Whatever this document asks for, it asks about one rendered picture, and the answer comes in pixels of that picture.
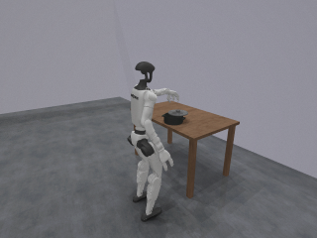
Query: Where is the robot right forearm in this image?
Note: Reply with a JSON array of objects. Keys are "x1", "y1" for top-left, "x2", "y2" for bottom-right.
[{"x1": 144, "y1": 120, "x2": 164, "y2": 153}]

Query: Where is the right robot hand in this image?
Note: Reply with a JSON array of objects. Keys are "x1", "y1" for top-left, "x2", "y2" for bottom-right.
[{"x1": 158, "y1": 149, "x2": 173, "y2": 171}]

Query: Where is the table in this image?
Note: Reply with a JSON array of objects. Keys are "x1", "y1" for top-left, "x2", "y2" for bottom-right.
[{"x1": 130, "y1": 100, "x2": 240, "y2": 199}]

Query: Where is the robot right upper arm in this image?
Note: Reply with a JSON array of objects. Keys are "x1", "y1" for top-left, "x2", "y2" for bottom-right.
[{"x1": 140, "y1": 90, "x2": 158, "y2": 129}]

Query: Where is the robot left forearm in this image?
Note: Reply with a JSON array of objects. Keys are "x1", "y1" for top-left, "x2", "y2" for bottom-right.
[{"x1": 152, "y1": 88, "x2": 170, "y2": 96}]

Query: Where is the right robot thigh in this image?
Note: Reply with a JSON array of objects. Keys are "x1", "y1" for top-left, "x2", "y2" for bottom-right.
[{"x1": 140, "y1": 140, "x2": 162, "y2": 185}]

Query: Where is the lid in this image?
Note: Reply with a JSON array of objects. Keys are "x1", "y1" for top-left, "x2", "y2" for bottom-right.
[{"x1": 167, "y1": 109, "x2": 188, "y2": 117}]

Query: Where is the left robot hand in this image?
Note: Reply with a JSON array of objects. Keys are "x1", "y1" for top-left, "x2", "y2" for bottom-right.
[{"x1": 166, "y1": 90, "x2": 179, "y2": 103}]

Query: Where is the pot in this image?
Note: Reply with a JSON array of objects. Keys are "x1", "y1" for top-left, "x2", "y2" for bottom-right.
[{"x1": 162, "y1": 113, "x2": 185, "y2": 126}]

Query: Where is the robot torso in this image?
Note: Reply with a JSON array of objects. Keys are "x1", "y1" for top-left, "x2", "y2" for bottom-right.
[{"x1": 131, "y1": 87, "x2": 154, "y2": 149}]

